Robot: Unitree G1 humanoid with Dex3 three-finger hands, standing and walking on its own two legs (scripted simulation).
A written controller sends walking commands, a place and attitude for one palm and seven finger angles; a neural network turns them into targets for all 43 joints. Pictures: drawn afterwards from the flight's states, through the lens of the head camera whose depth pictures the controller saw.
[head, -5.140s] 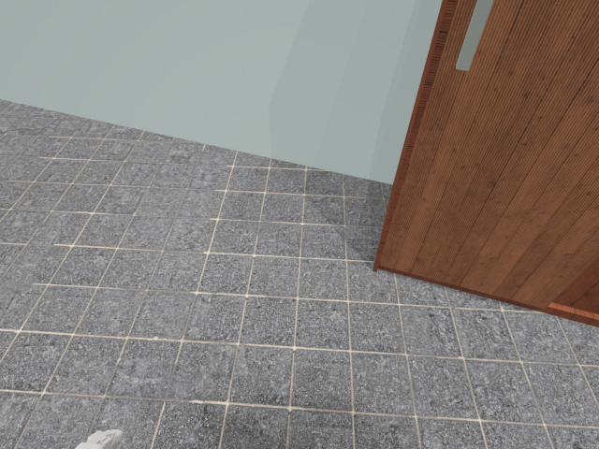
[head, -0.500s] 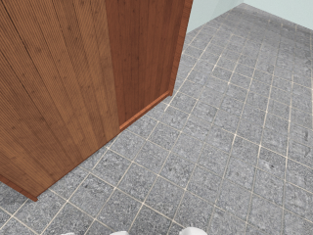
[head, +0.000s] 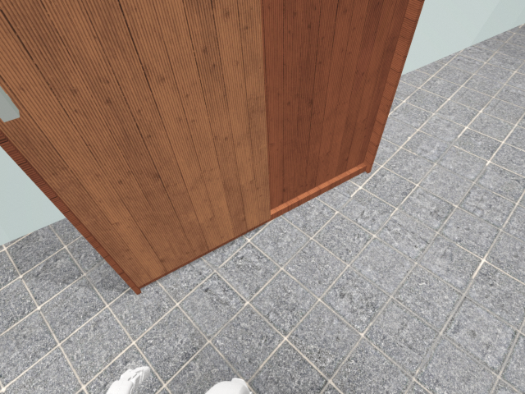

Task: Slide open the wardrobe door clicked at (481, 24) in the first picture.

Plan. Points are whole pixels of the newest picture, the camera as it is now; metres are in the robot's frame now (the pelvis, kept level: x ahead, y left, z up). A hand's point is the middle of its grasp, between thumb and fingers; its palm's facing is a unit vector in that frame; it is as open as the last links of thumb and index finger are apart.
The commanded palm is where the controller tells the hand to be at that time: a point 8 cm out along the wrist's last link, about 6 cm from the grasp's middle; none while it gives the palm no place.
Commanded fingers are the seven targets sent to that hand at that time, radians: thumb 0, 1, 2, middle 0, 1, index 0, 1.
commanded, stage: turn to face it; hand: left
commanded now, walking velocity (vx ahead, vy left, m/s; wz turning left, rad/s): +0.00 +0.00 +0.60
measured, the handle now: out of the picture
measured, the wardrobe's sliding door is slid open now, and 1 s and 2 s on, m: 0.00 0.00 0.00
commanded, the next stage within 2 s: take the last steps up to it in 0.94 s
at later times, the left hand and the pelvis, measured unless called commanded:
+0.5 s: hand out of the picture -0.08 +0.25 -0.18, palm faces +0.37 -0.89 -0.25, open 7.4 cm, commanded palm none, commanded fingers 0.00 0.90 0.90 -0.20 -0.30 -0.20 -0.30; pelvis -0.03 +0.04 +0.00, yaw +19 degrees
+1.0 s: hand out of the picture -0.03 +0.22 -0.14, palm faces +0.46 -0.84 -0.29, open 7.4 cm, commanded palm none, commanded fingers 0.00 0.90 0.90 -0.20 -0.30 -0.20 -0.30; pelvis -0.03 +0.00 +0.00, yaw +29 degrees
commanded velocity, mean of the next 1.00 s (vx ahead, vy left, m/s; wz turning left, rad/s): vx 0.00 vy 0.00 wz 0.41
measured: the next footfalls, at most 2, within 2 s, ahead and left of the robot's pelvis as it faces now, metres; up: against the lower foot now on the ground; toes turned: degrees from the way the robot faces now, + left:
left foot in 0.40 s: -0.03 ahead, +0.14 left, +0.00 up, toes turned +23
right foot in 0.94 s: +0.04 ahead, -0.07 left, +0.00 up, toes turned +24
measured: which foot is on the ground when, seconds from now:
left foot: up 0.00-0.38, down 0.40-0.94, up 0.96-1.00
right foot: down 0.00-0.42, up 0.44-0.92, down 0.94-1.00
